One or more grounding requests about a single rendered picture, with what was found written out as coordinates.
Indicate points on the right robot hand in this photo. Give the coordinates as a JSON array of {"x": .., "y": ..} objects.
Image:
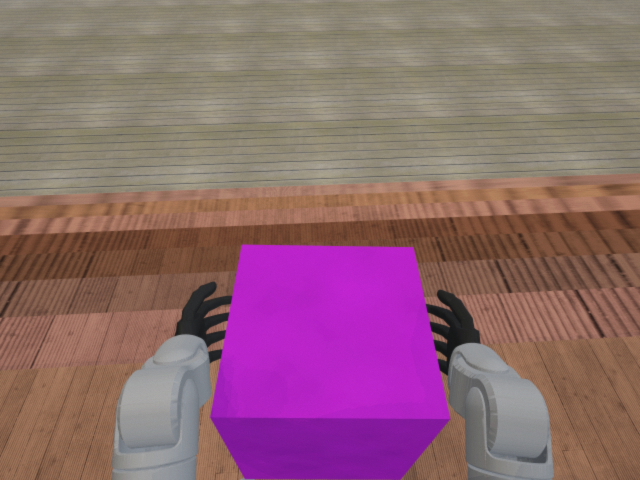
[{"x": 461, "y": 330}]

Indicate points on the carton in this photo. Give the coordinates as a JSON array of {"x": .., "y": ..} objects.
[{"x": 328, "y": 368}]

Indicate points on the robot right forearm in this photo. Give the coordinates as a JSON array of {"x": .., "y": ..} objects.
[{"x": 507, "y": 426}]

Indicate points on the robot left forearm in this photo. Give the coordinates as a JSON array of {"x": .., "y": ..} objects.
[{"x": 156, "y": 433}]

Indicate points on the left robot hand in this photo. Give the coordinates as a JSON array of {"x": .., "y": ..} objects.
[{"x": 193, "y": 322}]

